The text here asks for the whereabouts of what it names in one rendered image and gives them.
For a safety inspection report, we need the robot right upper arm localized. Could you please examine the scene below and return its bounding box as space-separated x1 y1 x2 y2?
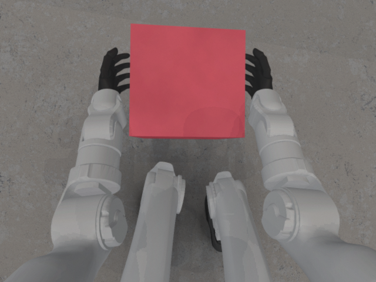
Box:
261 187 376 282

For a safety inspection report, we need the robot right shin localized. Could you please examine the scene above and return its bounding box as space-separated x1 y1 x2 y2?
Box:
212 171 247 241

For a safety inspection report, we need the robot right hand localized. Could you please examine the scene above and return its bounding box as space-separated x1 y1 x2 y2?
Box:
245 48 273 99

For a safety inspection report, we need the robot left hand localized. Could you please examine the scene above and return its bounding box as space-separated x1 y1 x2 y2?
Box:
98 48 130 94

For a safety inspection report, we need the robot left upper arm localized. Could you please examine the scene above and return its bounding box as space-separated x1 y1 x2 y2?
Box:
4 193 127 282

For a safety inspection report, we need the right robot thigh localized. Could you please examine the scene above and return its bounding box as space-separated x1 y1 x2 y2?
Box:
206 177 273 282

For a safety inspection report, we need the left robot forearm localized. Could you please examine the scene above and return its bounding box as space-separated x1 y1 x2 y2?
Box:
51 89 127 242

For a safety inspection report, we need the carton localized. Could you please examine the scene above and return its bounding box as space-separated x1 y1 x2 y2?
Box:
129 23 246 139

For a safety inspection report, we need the right robot forearm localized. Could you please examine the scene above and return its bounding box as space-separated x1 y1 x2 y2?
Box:
248 89 340 219

